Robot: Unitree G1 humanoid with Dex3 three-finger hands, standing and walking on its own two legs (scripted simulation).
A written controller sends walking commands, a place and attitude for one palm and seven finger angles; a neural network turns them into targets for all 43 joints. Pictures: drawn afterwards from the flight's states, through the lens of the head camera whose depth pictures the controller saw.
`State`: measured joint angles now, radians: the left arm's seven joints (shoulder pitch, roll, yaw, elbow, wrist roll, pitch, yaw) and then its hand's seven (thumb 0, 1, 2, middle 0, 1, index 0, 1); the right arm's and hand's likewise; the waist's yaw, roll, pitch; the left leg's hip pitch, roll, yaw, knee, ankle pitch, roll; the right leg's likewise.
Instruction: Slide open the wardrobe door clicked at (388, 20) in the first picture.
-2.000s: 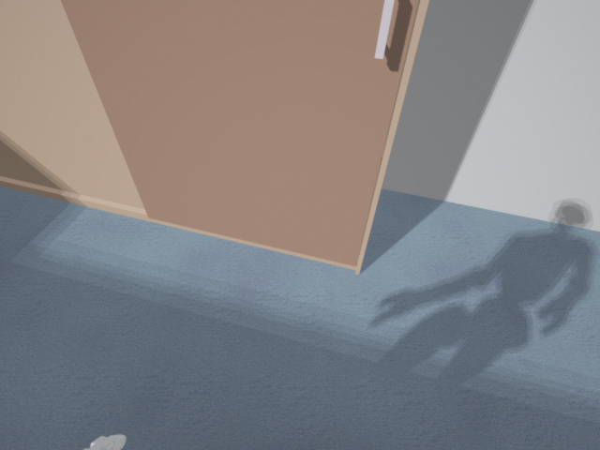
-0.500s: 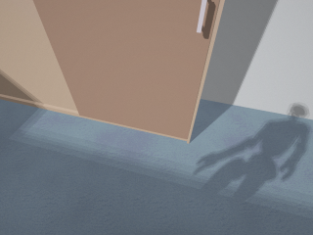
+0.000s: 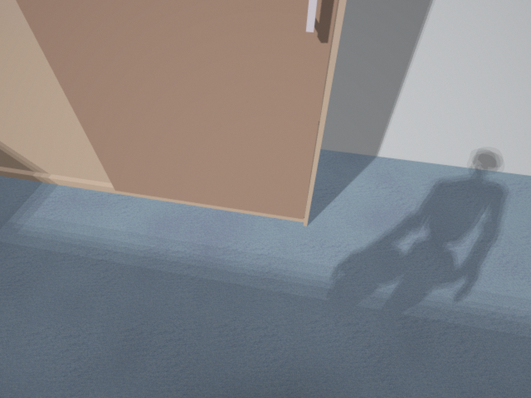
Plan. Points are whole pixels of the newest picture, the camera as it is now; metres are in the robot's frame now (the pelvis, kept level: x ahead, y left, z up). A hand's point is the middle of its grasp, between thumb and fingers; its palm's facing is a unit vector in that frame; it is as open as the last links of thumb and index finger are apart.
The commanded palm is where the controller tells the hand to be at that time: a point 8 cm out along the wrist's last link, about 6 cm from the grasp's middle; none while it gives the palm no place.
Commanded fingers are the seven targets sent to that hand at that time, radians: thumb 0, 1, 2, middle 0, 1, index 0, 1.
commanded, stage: turn to face it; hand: right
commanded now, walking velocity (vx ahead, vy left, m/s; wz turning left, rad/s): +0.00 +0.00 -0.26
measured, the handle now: out of the picture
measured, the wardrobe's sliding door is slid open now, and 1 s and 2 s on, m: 0.00 0.00 0.00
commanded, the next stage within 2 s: take the last steps up to it in 0.10 s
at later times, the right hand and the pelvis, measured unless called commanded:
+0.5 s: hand out of the picture -0.05 -0.15 -0.17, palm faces +0.17 +0.97 -0.19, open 7.4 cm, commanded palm none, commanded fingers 0.00 -0.90 -0.90 0.20 0.30 0.20 0.30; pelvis +0.02 +0.01 +0.01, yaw -6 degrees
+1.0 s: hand (383, 378) +0.20 -0.20 -0.17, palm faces +0.04 +0.99 -0.15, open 7.4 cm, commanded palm none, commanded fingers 0.00 -0.90 -0.90 0.20 0.30 0.20 0.30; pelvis +0.16 -0.01 +0.01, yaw -1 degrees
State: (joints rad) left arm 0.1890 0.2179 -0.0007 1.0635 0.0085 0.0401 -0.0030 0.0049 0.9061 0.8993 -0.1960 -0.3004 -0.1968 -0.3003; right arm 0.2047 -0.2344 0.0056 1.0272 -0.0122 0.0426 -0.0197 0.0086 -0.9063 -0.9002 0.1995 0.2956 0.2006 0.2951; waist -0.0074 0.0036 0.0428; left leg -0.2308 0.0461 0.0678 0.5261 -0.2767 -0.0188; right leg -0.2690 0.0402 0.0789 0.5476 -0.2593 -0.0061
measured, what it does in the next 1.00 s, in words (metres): walks ahead: right foot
